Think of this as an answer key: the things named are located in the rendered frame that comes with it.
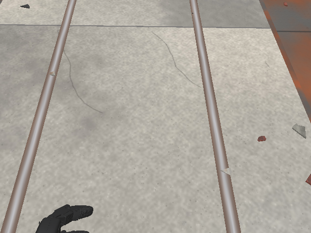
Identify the robot left hand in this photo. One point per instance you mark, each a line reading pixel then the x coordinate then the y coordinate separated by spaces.
pixel 62 216

